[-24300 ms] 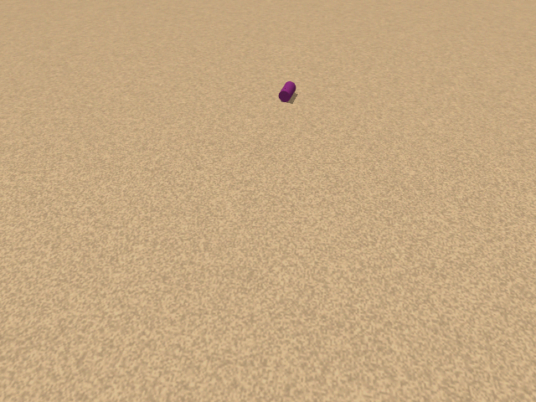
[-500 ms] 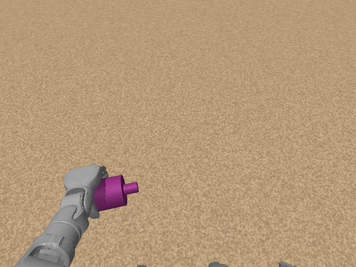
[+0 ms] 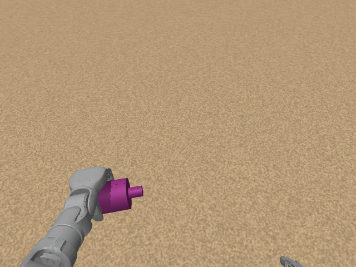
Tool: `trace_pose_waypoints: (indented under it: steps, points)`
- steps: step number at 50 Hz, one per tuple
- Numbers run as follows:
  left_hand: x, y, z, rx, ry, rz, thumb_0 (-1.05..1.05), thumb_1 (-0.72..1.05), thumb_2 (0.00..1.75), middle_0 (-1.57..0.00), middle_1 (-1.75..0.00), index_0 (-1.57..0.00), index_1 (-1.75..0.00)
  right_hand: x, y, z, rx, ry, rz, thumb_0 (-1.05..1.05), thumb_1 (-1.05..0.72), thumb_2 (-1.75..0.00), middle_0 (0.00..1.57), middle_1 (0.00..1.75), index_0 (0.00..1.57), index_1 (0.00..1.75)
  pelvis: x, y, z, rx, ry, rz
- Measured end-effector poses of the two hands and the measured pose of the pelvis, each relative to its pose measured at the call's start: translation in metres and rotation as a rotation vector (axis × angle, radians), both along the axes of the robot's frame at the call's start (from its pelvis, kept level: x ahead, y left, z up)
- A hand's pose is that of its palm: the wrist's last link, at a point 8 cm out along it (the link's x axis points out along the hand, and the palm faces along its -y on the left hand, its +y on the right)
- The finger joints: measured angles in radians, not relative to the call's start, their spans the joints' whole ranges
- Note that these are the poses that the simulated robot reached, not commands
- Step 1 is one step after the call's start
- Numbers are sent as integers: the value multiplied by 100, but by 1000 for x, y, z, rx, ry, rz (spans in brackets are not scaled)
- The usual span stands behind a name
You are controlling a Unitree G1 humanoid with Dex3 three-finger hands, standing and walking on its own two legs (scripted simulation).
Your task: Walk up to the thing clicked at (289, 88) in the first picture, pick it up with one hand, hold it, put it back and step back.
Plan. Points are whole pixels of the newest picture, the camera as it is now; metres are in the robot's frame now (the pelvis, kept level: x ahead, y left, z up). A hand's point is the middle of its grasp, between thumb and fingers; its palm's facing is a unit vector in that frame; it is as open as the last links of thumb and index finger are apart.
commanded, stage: hold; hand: left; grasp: from above
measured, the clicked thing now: (110, 196) +0.33 +0.19 -0.09
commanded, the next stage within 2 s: crouch in 1.48 s
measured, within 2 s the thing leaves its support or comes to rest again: neither
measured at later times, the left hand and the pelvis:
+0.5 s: hand (93, 201) +0.29 +0.21 -0.04, palm faces -0.43 -0.08 -0.90, open 10.8 cm; pelvis -0.01 +0.00 +0.01, yaw +0 degrees
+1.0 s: hand (88, 204) +0.28 +0.22 -0.02, palm faces -0.43 -0.08 -0.90, open 10.8 cm; pelvis -0.02 +0.00 +0.01, yaw +0 degrees
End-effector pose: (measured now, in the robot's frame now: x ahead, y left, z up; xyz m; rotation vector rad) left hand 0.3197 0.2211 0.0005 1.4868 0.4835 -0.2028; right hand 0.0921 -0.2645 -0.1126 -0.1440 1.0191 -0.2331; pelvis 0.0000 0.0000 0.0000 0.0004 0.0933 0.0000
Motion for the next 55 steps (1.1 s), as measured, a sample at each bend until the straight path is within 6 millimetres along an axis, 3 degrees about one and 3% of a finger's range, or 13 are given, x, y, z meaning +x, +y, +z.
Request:
trace_pose_waypoints:
  steps: [37, 55]
  points:
    - [-29, -3, 31, -4, -3, -24, 1, -7, 37, -72, -37, -75, -37, 18, 7, 17, 31, -89, 48, 1, -90, -89, 20, 30, 20, 30, -15, -4, 11, 5, -80, -1]
    - [-35, 0, 36, -10, -2, -34, 0, -7, 38, -71, -40, -73, -40, 29, 14, 22, 37, -114, 67, 1, -90, -89, 20, 30, 20, 30, -16, -3, 13, 5, -95, -1]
